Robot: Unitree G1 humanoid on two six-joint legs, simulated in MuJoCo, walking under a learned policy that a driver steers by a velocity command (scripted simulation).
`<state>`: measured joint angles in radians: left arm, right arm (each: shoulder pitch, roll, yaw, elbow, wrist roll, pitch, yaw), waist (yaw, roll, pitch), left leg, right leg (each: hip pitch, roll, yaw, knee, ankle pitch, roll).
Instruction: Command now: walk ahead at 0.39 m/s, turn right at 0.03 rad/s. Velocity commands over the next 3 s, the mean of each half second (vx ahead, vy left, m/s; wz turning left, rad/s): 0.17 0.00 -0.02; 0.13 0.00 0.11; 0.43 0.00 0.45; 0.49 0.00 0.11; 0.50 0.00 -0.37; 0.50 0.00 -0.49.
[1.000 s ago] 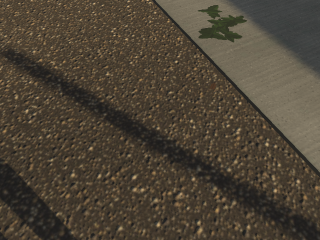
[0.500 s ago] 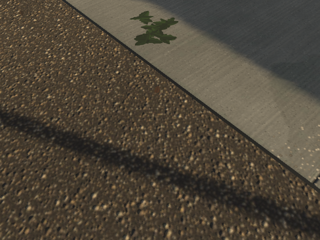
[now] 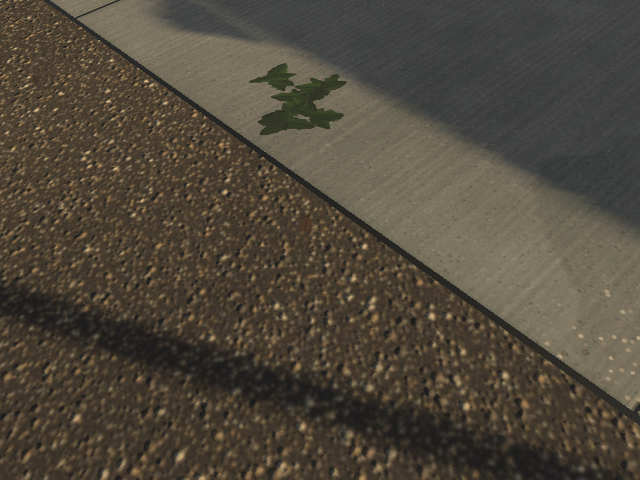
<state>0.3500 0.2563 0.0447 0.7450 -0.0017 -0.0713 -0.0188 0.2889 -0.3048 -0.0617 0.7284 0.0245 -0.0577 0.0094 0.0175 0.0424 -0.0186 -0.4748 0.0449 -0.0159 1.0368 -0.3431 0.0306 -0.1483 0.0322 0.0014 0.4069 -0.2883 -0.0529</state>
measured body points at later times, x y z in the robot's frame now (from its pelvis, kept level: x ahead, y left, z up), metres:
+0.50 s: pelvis +0.16 +0.03 -0.01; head +0.20 +0.03 +0.44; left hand +0.26 +0.31 -0.14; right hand +0.32 -0.22 -0.12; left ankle +0.26 +0.12 -0.74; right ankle +0.15 -0.12 -0.71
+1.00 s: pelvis +0.27 +0.03 -0.01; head +0.28 +0.05 +0.44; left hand +0.28 +0.31 -0.15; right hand +0.41 -0.23 -0.12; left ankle +0.30 +0.14 -0.73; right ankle +0.20 -0.12 -0.74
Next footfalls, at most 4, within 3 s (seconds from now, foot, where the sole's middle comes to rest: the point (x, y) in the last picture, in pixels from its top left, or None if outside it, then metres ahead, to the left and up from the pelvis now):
0.28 left None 0.30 0.12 -0.78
0.58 right None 0.24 -0.12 -0.78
1.06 left None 0.37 0.15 -0.78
1.52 right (335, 381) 0.75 0.05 -0.78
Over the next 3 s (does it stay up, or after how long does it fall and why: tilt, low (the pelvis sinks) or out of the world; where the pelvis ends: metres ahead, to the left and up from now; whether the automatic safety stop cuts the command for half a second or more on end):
stays up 1.33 0.35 -0.01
